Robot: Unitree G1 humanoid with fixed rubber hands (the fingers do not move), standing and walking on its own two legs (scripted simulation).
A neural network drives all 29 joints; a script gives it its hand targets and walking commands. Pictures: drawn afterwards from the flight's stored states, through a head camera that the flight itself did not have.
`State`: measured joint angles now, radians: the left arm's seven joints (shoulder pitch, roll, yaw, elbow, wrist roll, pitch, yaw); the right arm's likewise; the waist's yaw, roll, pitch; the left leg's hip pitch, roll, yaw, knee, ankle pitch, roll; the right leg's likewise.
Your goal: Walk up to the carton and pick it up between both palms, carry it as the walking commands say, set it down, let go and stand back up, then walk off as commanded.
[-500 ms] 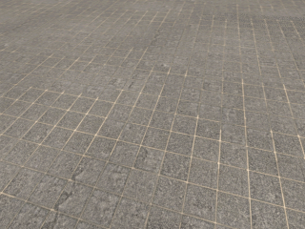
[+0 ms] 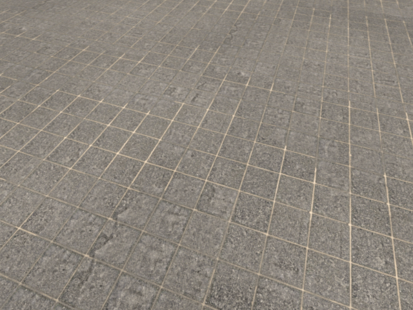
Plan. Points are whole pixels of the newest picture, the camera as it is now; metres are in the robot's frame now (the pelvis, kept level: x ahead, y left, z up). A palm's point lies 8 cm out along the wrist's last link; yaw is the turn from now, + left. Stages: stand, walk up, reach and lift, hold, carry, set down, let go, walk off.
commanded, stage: walk off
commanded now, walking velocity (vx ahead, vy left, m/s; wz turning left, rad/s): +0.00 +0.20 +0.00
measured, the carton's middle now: out of the picture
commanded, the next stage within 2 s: none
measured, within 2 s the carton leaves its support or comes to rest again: neither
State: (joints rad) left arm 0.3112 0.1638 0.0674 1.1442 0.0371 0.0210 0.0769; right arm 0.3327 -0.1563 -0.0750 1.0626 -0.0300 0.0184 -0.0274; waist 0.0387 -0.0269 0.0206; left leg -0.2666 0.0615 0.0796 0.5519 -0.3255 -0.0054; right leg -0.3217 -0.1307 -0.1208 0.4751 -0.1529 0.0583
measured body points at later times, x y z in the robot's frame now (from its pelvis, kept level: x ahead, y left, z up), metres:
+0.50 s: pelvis -0.01 +0.11 +0.01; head +0.00 +0.09 +0.46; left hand +0.02 +0.35 -0.14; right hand +0.01 -0.12 -0.16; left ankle -0.03 +0.23 -0.65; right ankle -0.04 +0.00 -0.73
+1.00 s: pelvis -0.01 +0.28 +0.00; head +0.01 +0.29 +0.45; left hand +0.06 +0.54 -0.15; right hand +0.03 +0.04 -0.14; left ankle +0.02 +0.35 -0.73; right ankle -0.05 +0.20 -0.66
